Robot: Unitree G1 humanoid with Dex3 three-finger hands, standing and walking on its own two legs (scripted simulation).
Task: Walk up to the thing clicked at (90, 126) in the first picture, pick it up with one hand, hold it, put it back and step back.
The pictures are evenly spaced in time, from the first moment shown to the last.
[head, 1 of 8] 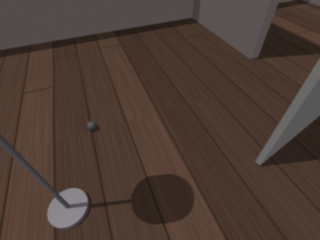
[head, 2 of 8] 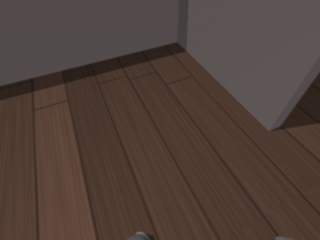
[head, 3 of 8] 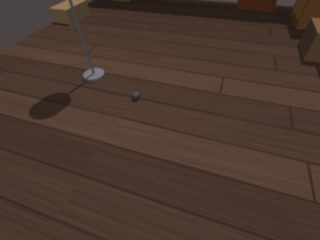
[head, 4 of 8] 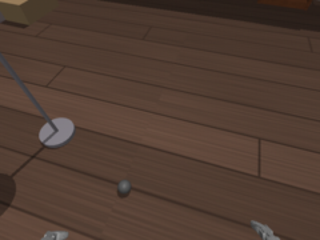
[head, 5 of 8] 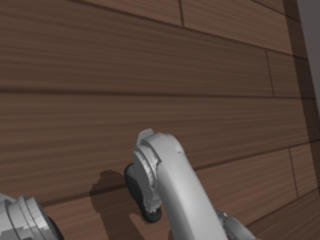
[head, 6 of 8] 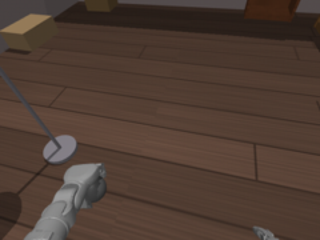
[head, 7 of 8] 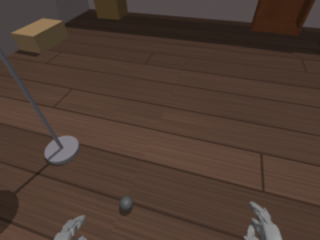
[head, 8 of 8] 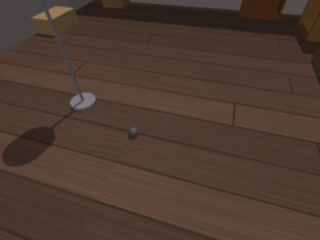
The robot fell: no
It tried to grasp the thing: yes
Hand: left
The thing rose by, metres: 0.68
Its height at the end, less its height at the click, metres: +0.00
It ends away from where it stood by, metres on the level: 0.01
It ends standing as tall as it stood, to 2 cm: yes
